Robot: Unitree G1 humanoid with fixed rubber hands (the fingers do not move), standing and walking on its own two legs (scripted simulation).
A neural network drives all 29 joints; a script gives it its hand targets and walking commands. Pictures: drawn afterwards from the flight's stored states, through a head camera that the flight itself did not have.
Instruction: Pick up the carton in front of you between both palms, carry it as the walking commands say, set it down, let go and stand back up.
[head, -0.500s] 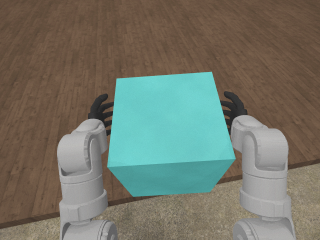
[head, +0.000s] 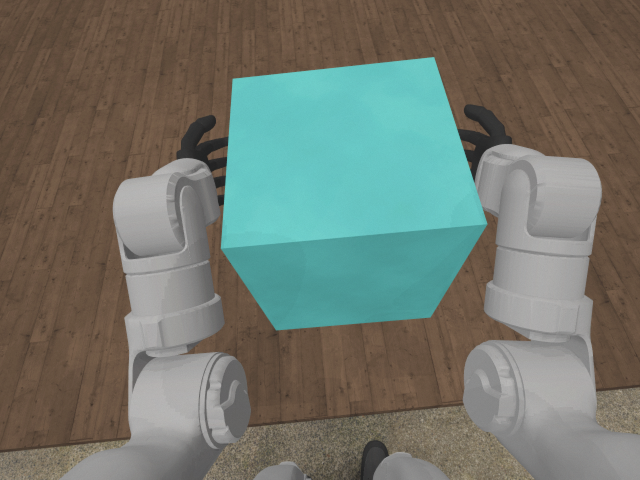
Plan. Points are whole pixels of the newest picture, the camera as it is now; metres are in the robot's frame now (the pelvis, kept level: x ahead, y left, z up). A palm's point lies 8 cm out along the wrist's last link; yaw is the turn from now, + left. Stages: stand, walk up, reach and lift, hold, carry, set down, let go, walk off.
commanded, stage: carry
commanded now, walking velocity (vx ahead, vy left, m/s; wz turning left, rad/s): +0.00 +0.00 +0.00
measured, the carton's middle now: (343, 213) +0.41 +0.01 +0.06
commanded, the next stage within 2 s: none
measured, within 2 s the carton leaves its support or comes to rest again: neither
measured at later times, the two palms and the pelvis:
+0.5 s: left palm (198, 120) +0.49 +0.17 +0.13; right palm (461, 123) +0.48 -0.13 +0.13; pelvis +0.12 +0.03 +0.01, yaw +0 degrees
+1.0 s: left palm (185, 121) +0.51 +0.19 +0.12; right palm (438, 121) +0.50 -0.11 +0.12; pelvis +0.14 +0.04 -0.01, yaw -1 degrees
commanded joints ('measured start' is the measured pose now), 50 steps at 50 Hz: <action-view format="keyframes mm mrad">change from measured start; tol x32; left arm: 1 -704 -1043 -670 -212 -442 -4 -207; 50 -484 -1126 -705 108 -472 -119 -253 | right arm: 1 -654 1029 630 -162 357 -38 183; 50 -507 1088 700 53 428 -157 244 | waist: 1 8 -124 -829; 50 -25 11 -639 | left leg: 1 121 1 35 -212 282 -8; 8 518 207 -89 -14 1335 125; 15 144 43 49 -227 484 20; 20 800 217 -60 -102 1703 122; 23 595 183 -14 -57 1452 107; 27 -143 32 -8 11 -96 -4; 34 352 201 -66 -129 1071 99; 50 318 177 -42 -100 832 92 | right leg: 1 680 -224 151 118 1031 -77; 8 170 -57 44 103 187 28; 15 580 -178 112 148 1035 -60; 20 -117 14 -50 110 -231 46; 23 190 4 -38 -179 141 41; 26 869 -296 221 58 1431 -140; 34 338 -131 74 66 261 29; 50 326 -158 102 90 306 13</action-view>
